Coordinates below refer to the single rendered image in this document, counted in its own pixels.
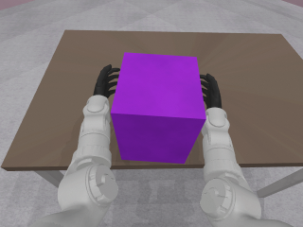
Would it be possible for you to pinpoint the carton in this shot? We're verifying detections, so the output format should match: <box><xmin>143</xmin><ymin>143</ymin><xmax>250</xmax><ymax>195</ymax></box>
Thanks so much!
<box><xmin>110</xmin><ymin>52</ymin><xmax>206</xmax><ymax>164</ymax></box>

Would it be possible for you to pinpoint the robot left forearm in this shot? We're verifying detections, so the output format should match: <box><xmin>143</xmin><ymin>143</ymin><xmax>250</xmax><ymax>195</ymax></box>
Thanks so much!
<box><xmin>57</xmin><ymin>95</ymin><xmax>112</xmax><ymax>196</ymax></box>

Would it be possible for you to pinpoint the robot left upper arm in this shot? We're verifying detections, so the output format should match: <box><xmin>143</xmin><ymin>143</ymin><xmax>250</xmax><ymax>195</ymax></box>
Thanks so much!
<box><xmin>29</xmin><ymin>163</ymin><xmax>118</xmax><ymax>227</ymax></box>

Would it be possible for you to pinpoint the robot left hand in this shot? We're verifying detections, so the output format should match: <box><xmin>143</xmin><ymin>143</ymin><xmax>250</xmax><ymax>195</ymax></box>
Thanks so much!
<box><xmin>93</xmin><ymin>64</ymin><xmax>120</xmax><ymax>98</ymax></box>

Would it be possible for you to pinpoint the robot right upper arm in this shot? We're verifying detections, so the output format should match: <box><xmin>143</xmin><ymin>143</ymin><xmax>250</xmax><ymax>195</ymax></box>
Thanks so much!
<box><xmin>200</xmin><ymin>177</ymin><xmax>294</xmax><ymax>227</ymax></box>

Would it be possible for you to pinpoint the table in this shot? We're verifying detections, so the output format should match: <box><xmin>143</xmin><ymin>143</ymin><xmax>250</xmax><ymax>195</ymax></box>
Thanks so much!
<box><xmin>0</xmin><ymin>29</ymin><xmax>303</xmax><ymax>198</ymax></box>

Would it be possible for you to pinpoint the robot right hand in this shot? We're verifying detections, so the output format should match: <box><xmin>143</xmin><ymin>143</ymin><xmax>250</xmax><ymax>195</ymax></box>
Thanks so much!
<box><xmin>199</xmin><ymin>73</ymin><xmax>223</xmax><ymax>109</ymax></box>

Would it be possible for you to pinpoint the robot right forearm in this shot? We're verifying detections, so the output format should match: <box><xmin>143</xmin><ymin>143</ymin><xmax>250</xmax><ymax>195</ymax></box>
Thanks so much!
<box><xmin>201</xmin><ymin>107</ymin><xmax>253</xmax><ymax>192</ymax></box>

